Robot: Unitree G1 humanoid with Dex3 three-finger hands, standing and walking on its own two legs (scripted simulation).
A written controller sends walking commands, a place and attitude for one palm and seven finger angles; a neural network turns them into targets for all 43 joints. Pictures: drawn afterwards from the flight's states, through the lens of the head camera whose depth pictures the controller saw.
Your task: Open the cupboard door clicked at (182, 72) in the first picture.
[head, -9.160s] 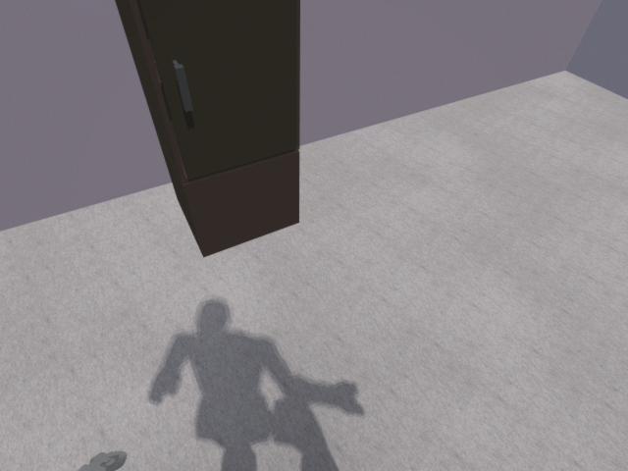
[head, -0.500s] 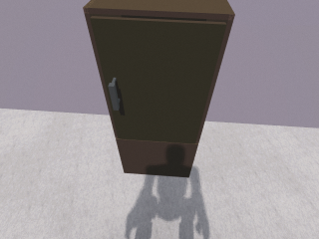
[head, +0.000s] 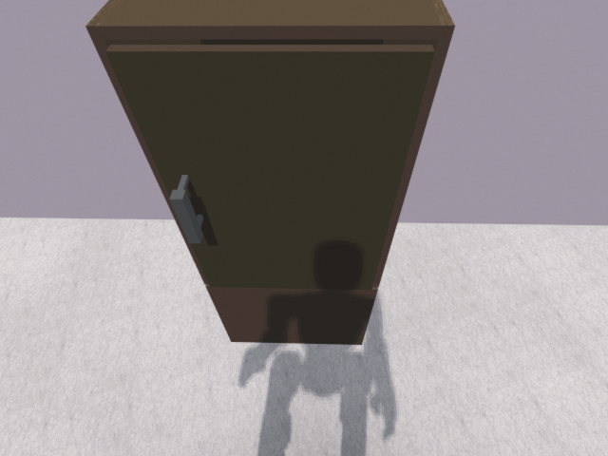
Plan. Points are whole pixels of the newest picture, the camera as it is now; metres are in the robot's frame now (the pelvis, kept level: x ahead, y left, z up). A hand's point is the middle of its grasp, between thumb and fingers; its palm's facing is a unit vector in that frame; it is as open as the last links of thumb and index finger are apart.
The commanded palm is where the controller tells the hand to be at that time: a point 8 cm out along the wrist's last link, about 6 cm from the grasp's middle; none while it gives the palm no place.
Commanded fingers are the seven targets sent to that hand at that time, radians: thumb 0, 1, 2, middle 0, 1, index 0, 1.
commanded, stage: come to a stop and stand still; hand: left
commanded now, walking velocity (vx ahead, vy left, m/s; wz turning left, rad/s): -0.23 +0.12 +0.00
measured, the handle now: (190, 209) +0.50 +0.22 -0.01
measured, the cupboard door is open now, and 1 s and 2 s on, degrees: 0 0 0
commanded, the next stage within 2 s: look again from close up in 1.02 s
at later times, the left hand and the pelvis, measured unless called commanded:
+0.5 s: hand out of the picture +0.01 +0.21 -0.17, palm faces +0.08 -0.98 -0.18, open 7.4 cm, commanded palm none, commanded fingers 0.00 0.90 0.90 -0.20 -0.30 -0.20 -0.30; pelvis -0.04 +0.03 +0.00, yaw +1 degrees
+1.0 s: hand out of the picture -0.09 +0.16 -0.17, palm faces +0.03 -0.99 -0.13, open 7.4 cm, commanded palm none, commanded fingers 0.00 0.90 0.90 -0.20 -0.30 -0.20 -0.30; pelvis -0.07 +0.01 +0.01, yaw +0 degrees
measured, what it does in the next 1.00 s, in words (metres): steps on the spot: left foot, then right foot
